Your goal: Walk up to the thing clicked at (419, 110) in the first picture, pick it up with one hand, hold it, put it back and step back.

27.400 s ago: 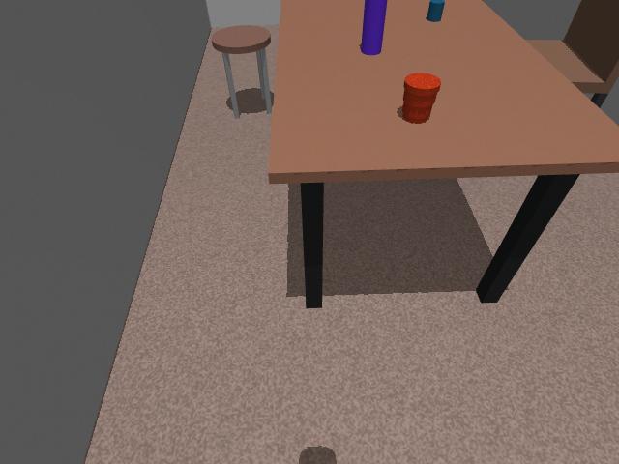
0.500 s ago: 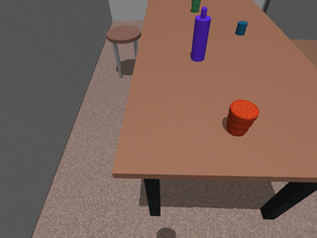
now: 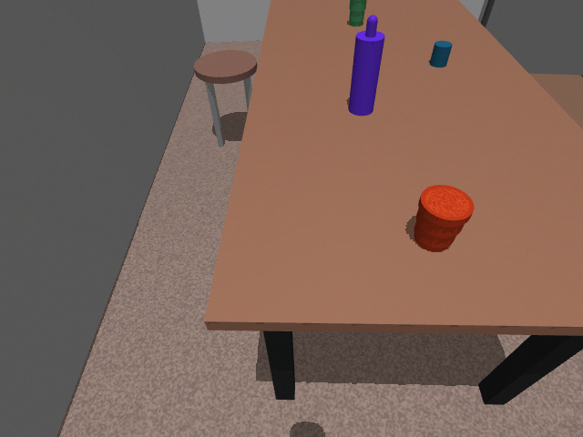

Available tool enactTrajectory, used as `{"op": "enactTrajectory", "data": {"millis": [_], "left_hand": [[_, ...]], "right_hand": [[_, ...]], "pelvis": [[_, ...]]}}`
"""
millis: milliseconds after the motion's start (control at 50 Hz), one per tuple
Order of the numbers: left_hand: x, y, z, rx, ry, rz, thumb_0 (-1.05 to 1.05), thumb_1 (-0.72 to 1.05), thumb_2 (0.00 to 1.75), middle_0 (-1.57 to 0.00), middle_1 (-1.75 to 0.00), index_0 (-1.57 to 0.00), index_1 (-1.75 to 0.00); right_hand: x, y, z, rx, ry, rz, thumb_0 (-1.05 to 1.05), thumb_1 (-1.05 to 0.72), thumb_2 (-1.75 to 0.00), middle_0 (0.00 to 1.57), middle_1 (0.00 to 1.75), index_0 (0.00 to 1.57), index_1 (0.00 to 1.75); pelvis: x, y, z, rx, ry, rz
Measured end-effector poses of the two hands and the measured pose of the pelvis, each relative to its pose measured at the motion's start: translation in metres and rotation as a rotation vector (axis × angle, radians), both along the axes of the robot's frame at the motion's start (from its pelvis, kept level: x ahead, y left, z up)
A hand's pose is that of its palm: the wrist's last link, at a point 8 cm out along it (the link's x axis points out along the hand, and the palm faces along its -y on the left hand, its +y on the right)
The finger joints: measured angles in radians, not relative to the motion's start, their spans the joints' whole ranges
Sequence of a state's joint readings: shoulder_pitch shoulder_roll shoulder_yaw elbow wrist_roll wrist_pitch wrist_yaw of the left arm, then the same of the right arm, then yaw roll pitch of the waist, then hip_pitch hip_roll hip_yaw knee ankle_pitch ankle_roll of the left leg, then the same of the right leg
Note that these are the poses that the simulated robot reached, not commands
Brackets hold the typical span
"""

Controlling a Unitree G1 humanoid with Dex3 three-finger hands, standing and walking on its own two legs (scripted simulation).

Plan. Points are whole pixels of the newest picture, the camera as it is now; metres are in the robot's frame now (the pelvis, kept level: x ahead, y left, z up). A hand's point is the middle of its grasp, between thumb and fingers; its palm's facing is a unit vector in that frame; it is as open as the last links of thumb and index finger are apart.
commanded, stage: stand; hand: right
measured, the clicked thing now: (438, 221) +0.48 -0.24 +0.00
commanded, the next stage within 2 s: step back in 1.90 s
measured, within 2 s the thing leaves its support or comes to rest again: neither
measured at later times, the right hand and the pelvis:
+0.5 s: hand out of the picture +0.06 -0.25 -0.16, palm faces -0.03 +0.94 -0.34, open 7.4 cm; pelvis +0.00 +0.00 +0.00, yaw +0 degrees
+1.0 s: hand out of the picture +0.07 -0.25 -0.16, palm faces -0.03 +0.94 -0.35, open 7.4 cm; pelvis +0.00 +0.00 +0.00, yaw +0 degrees
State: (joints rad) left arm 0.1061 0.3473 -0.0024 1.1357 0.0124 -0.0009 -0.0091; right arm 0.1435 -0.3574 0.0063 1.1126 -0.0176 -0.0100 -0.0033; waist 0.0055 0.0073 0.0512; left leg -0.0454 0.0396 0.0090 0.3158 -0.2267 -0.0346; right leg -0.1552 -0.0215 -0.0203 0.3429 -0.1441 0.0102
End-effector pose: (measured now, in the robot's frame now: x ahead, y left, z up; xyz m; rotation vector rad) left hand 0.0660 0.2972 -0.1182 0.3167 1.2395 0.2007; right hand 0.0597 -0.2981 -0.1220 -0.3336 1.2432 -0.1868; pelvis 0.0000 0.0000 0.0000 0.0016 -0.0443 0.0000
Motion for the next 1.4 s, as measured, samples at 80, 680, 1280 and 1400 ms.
{"op": "enactTrajectory", "data": {"millis": [80, 680, 1280, 1400], "left_hand": [[-0.002, 0.0, 0.0, 0.001, 0.007, 0.0, 0.0, 0.91, 0.9, -0.21, -0.3, -0.21, -0.3], [0.0, 0.001, -0.001, 0.001, 0.015, -0.007, 0.0, 0.91, 0.9, -0.21, -0.3, -0.21, -0.3], [0.004, 0.005, 0.0, 0.003, 0.013, -0.007, 0.0, 0.91, 0.9, -0.21, -0.3, -0.21, -0.3], [0.003, 0.005, 0.0, 0.006, 0.017, -0.007, 0.0, 0.91, 0.9, -0.21, -0.3, -0.21, -0.3]], "right_hand": [[-0.003, 0.0, 0.0, 0.001, 0.007, -0.004, 0.0, -0.87, -0.9, 0.2, 0.3, 0.2, 0.3], [-0.005, 0.002, -0.001, 0.005, 0.018, -0.014, 0.0, -0.91, -0.9, 0.2, 0.3, 0.2, 0.3], [0.003, 0.007, -0.001, 0.009, 0.006, -0.013, 0.0, -0.91, -0.9, 0.2, 0.3, 0.2, 0.3], [0.004, 0.006, -0.002, 0.011, 0.007, -0.015, 0.0, -0.91, -0.9, 0.2, 0.3, 0.2, 0.3]], "pelvis": [[0.0, 0.0, 0.0, 0.0, 0.001, -0.001], [0.002, 0.001, 0.0, 0.0, 0.006, -0.006], [0.005, 0.005, 0.0, 0.001, 0.006, -0.007], [0.006, 0.004, 0.0, 0.0, 0.008, -0.007]]}}
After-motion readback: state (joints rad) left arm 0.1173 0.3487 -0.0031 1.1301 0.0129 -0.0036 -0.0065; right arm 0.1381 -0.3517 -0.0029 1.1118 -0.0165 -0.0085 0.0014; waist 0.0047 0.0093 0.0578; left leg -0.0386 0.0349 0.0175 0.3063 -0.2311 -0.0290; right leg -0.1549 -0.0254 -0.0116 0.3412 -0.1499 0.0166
